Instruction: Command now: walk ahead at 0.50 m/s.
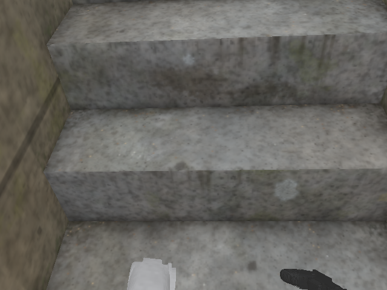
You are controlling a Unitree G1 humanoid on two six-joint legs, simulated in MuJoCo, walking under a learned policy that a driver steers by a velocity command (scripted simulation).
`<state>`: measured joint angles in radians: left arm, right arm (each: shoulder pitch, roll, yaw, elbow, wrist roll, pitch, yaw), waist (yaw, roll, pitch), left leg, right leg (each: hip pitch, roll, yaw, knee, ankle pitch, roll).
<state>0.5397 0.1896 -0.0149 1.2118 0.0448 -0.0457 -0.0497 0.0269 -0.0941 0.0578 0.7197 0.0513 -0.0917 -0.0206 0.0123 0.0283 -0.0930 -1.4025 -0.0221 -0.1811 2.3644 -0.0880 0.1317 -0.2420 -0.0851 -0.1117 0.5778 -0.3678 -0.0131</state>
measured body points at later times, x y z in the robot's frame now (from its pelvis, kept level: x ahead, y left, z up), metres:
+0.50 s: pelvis +0.26 +0.04 +0.21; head +0.24 +0.10 +0.66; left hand +0.49 +0.18 +0.12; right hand +0.10 -0.18 +0.09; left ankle +0.22 +0.16 -0.53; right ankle +0.35 -0.13 -0.15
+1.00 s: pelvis +0.51 +0.01 +0.43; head +0.53 -0.02 +0.88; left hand +0.39 +0.21 +0.30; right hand +0.78 -0.08 +0.37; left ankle +0.67 +0.15 -0.01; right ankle +0.43 -0.06 -0.32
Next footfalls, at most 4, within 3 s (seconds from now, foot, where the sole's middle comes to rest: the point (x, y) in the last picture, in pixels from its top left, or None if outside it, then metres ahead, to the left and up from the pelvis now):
0.18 left None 0.25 0.16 -0.57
0.66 right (244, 263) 0.47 -0.06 -0.36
1.08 left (171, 140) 0.70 0.11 -0.16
1.52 right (279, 12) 0.95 -0.18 0.05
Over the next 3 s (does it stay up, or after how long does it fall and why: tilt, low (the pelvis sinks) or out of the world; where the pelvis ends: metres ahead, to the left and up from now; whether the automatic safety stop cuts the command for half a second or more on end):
stays up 0.99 -0.08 0.81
